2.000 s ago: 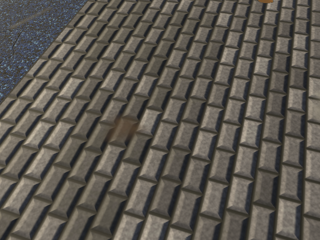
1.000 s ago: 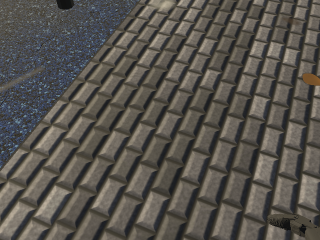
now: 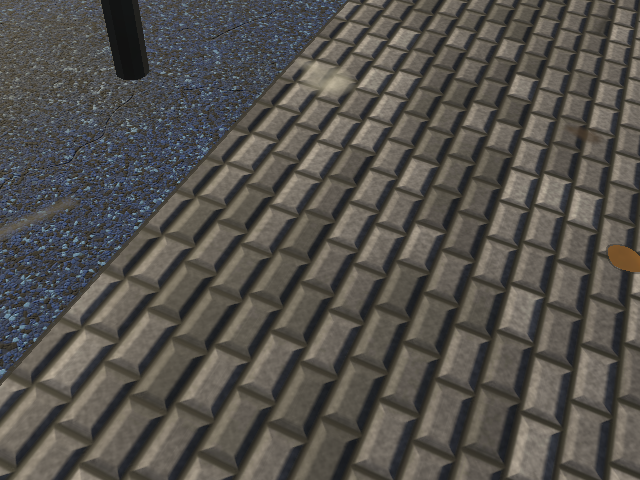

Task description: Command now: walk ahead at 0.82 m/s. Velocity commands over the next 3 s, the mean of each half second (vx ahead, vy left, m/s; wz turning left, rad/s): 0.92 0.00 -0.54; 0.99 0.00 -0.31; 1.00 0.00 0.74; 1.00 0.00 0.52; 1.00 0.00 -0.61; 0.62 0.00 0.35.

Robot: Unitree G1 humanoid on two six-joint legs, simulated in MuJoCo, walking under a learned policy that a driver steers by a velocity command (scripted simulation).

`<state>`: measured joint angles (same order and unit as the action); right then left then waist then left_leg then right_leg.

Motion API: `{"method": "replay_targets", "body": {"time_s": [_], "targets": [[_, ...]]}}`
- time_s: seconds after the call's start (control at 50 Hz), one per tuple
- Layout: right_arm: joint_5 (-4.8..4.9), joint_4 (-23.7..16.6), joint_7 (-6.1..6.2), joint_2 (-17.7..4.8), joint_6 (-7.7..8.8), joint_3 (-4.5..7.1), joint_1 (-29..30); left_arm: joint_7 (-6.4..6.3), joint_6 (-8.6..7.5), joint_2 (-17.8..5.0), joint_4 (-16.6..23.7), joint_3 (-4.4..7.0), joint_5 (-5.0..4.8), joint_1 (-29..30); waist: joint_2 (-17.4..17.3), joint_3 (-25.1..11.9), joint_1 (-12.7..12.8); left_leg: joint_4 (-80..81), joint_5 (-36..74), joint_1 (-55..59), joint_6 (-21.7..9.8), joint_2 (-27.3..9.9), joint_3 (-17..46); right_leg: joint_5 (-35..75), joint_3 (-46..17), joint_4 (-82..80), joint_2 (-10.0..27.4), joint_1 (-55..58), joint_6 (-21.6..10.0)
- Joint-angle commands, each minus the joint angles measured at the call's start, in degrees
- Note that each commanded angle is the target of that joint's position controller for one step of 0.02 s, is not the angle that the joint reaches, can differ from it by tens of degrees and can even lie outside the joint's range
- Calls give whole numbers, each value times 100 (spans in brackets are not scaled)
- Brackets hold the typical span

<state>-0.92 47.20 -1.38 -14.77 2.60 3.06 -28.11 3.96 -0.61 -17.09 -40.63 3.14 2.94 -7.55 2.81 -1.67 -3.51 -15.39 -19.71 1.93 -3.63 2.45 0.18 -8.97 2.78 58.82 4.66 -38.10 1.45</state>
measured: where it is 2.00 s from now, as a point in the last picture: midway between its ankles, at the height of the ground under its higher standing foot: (405, 117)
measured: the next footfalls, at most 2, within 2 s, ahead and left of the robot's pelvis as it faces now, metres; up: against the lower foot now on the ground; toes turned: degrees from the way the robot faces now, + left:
right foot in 0.24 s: +0.36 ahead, -0.07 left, +0.00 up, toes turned -9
left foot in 0.68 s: +0.84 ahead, -0.04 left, +0.00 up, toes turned -29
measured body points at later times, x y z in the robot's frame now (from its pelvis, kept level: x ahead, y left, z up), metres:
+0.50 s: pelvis +0.41 -0.06 +0.00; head +0.43 -0.06 +0.45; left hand +0.45 +0.23 -0.13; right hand +0.59 -0.33 -0.06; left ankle +0.62 +0.09 -0.67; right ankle +0.32 -0.06 -0.74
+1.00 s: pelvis +0.87 -0.19 +0.00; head +0.89 -0.20 +0.44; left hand +1.22 -0.15 -0.05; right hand +0.63 -0.35 -0.12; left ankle +0.80 -0.02 -0.74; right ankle +0.97 -0.39 -0.70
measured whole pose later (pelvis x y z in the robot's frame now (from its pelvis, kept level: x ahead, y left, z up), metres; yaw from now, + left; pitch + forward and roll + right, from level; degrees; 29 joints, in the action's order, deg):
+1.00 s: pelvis +0.87 -0.19 +0.00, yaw -28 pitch +2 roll +2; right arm -0.3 55.2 -0.9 -15.9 5.5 2.9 -35.5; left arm 4.3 -4.2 -16.1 -36.4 -1.2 2.8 3.6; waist 1.4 0.1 -6.8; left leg -10.4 -18.2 5.2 -1.3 3.0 1.3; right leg -2.8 -1.2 40.9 3.7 -39.6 -2.6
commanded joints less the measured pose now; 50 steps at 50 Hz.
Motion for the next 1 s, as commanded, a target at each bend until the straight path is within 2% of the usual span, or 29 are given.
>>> {"method": "replay_targets", "body": {"time_s": [0.02, 0.08, 0.12, 0.16, 0.2, 0.22, 0.24, 0.26, 0.28, 0.32, 0.34, 0.36, 0.4, 0.48, 0.58, 0.62, 0.64, 0.66, 0.68, 0.7, 0.72, 0.74, 0.76, 0.78, 0.82, 0.86, 0.9, 0.96, 1.0], "targets": [[-11, -185, -6, -838, 229, 168, -63, 44, -21, -365, 479, 18, -114, 1063, -717, 941, -110, 1171, 1201, 325, -635, -1133, 547, 514, 214, -631, -73, -1164, -186], [-89, -33, 63, -775, 304, 93, -168, 104, -56, -227, 628, -71, -170, 1468, -769, 1293, -184, 1585, 2146, 240, -494, -1351, -97, 743, 247, -1410, -325, -858, -496], [-90, 40, 119, -814, 342, 49, 86, 88, -64, -186, 611, -117, -162, 1308, -727, 1246, 40, 1511, 3912, 264, -295, -1346, -637, 802, 560, -1902, -519, -179, -800], [-137, 119, 221, -1011, 346, 63, 60, 9, -52, -291, 470, -107, -167, 842, -988, 661, 293, 674, 7363, 693, -86, -1469, -908, 550, 923, -1847, -969, 719, -1040], [-278, 68, 329, -1315, 190, 161, 374, -67, -59, -623, -23, 23, -225, -849, -1296, -265, 1136, -1441, 9206, 917, -20, -1590, -979, -206, 895, -1624, -1371, 2046, -1263], [-279, -20, 341, -1468, 112, 217, 671, -120, -72, -849, -393, 147, -240, -2014, -1213, -673, 1697, -3110, 8989, 466, -42, -1551, -973, -650, 697, -1833, -1433, 3105, -1379], [-210, -114, 307, -1365, 155, 201, 958, -205, -54, -1185, -587, 325, -181, -2776, -724, -818, 2075, -5323, 7185, -827, -31, -1084, -1015, -1426, -319, -2310, -1033, 4276, -1629], [-78, -482, 128, -428, 310, 1, 1085, -251, 68, -1592, -592, 473, -178, -2277, 1379, -634, 1263, -7797, 459, -3783, 356, 450, -604, -2817, -3726, -3537, 393, 5419, -2485], [-83, -803, 75, -666, 457, -73, 1232, -187, 27, -1551, -415, 471, -277, -1675, 817, -861, 1019, -8119, 84, -4662, 210, 361, 659, -2866, -5574, -4446, 776, 5476, -2832], [-118, -893, 62, -764, 593, -135, 1571, -250, -72, -863, -596, 347, -231, -1690, -650, 81, 698, -7020, 438, -4443, 81, -295, 798, -2183, -4649, -4725, 668, 4094, -2421], [-209, -986, 78, -676, 536, -173, 1773, -304, -140, -709, -653, 288, -194, -1552, -843, 385, 474, -6470, 337, -4135, 153, -515, 780, -1653, -4032, -4737, 390, 3351, -2226], [-323, -994, 80, -623, 414, -214, 1723, -350, -203, -635, -660, 225, -179, -1397, -819, 558, 243, -6196, 226, -3898, 267, -594, 722, -1229, -3572, -4761, 132, 2813, -2134], [-411, -1061, 70, -534, 186, -281, 1717, -349, -337, -708, -640, 202, -249, -1393, -608, 725, 93, -5538, 36, -3798, 466, -794, 513, -963, -3060, -4904, -147, 2125, -2143], [-236, -1677, -46, -397, 157, -429, 3225, -330, -434, -816, -577, 261, -293, -1606, -347, 1134, 583, -3142, 1727, -3331, 755, -779, -4, 5, -2538, -5355, -572, 1338, -1831], [-144, -1832, -45, -430, 215, -416, 3594, -357, -428, -981, -753, 339, -376, -2101, -84, 538, 1009, -1609, 2782, -2781, 481, -352, -180, 2738, -2430, -4746, -340, 2990, -1392], [-179, -1671, 30, -657, 251, -296, 3085, -422, -459, -1088, -832, 334, -337, -2132, 22, 53, 780, -1321, 2339, -2012, 305, -70, -229, 4462, -2362, -3913, -208, 3675, -1159], [-135, -1452, 104, -941, 274, -158, 2301, -421, -470, -1290, -840, 364, -244, -2028, 126, -442, 365, -1387, 1763, -1290, 185, 34, -181, 5095, -2322, -2995, -130, 3893, -1056], [-91, -1158, 208, -1175, 278, -30, 1195, -401, -486, -1405, -800, 388, -179, -1691, 128, -908, -341, -1352, 1484, -165, 70, -191, -130, 4826, -2157, -1727, -259, 3491, -971], [-188, -903, 345, -1530, 279, 130, -57, -404, -547, -952, -682, 278, -112, -1464, -185, -1518, -859, -1678, -117, 1181, -89, -1009, 701, 3453, -1841, 55, -490, 2516, -962], [-394, -753, 291, -2001, 293, 262, -57, -361, -546, 12, -479, 30, -428, -2358, -2330, -2243, -89, -827, -1389, 2664, -946, -2787, 4144, -1567, -1222, 2083, -1344, 470, -664], [-247, -781, 172, -1595, 246, 272, 279, -405, -517, -417, -526, -11, -291, -1962, -1709, -1870, -194, -171, -2122, 2196, -957, -2562, 5046, -1377, -1164, 2348, -989, -226, -803], [-200, -780, 128, -1106, 261, 187, 789, -380, -482, -602, -469, 40, -228, -1277, -948, -906, -137, -78, -1788, 1277, -844, -2262, 3916, -730, -1121, 2077, -655, -346, -804], [-218, -666, 92, -850, 268, 141, 923, -321, -467, -591, -369, 13, -155, -862, -367, -437, -86, -28, -959, 553, -798, -2026, 3205, -533, -1036, 1831, -528, -239, -795], [-234, -503, 97, -711, 288, 94, 810, -255, -436, -502, -245, -6, -93, -542, -284, -122, -25, 39, -308, 90, -696, -1771, 2625, -578, -1046, 1646, -441, -202, -803], [-177, -156, 84, -417, 367, -9, 551, -153, -331, -229, -102, -103, -38, -540, -659, 121, 255, 238, 198, -400, -657, -1569, 2100, -762, -1123, 1358, -346, -184, -755], [-16, 79, 73, -499, 438, -7, 316, -110, -291, -127, 164, -186, 58, -168, -737, 435, 406, 540, 417, -633, -750, -1507, 1926, -905, -1029, 857, -202, -567, -648], [31, 114, 83, -659, 458, 25, 305, -45, -332, -221, 558, -275, 134, 560, -677, 778, 430, 976, 858, -1041, -880, -1366, 1644, -347, -562, -91, 36, -702, -459], [81, 101, 72, -980, 474, 141, 356, 97, -415, -93, 744, -440, -29, 1171, -594, 905, 365, 1535, 1942, -2197, -739, -1040, 1029, 945, -85, -1941, -222, 1222, -331], [137, 163, 34, -1238, 474, 201, 198, 29, -404, -287, 698, -387, -82, 1180, -577, 791, 373, 1475, 2926, -1830, -698, -1187, 1028, 1227, -28, -2240, -365, 1821, -365]]}}
Over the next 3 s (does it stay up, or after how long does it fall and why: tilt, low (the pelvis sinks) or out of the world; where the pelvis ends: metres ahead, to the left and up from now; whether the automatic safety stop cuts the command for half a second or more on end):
stays up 2.63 -0.45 0.00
